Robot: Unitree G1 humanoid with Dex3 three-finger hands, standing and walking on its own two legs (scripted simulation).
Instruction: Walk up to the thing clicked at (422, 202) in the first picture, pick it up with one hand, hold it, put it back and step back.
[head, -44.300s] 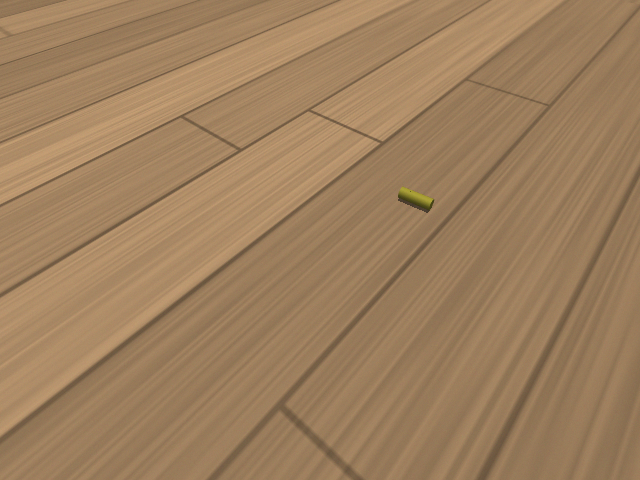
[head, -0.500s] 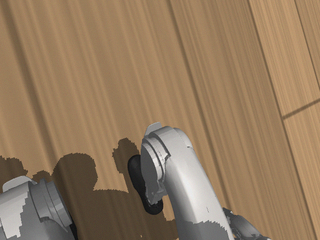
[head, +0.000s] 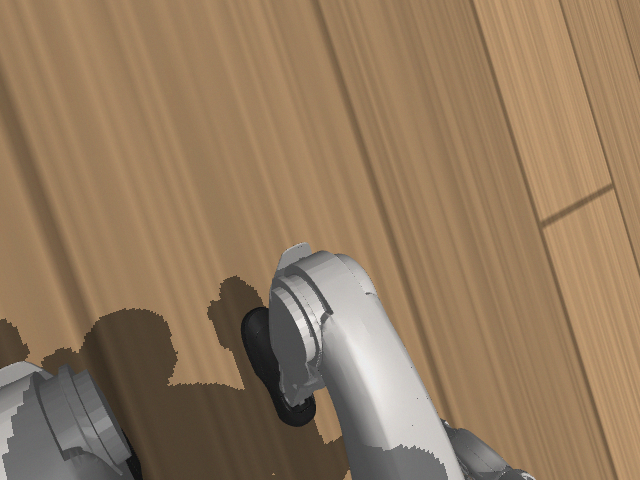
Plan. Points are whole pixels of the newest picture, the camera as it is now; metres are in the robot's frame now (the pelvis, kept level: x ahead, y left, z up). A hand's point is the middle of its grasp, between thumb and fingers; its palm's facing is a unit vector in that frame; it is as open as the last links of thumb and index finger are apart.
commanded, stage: open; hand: left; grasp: from above
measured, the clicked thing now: out of the picture +0.48 +0.33 -0.28
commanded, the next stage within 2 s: withdraw in 0.98 s
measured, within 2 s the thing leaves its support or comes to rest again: rests again in 0.06 s
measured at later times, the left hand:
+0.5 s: hand out of the picture +0.47 +0.33 -0.24, palm faces -0.46 -0.13 -0.88, open 11.1 cm
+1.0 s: hand out of the picture +0.47 +0.33 -0.24, palm faces -0.45 -0.13 -0.88, open 13.4 cm
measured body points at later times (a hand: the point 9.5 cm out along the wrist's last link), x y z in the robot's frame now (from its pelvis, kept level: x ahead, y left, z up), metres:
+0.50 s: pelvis +0.00 +0.00 +0.00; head +0.29 +0.13 +0.32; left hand +0.49 +0.33 -0.19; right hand +0.03 -0.26 -0.04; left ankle +0.06 +0.12 -0.27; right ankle +0.13 -0.13 -0.27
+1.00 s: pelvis +0.00 +0.00 +0.00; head +0.29 +0.13 +0.32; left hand +0.49 +0.33 -0.19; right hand +0.03 -0.25 -0.05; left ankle +0.06 +0.12 -0.27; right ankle +0.13 -0.13 -0.27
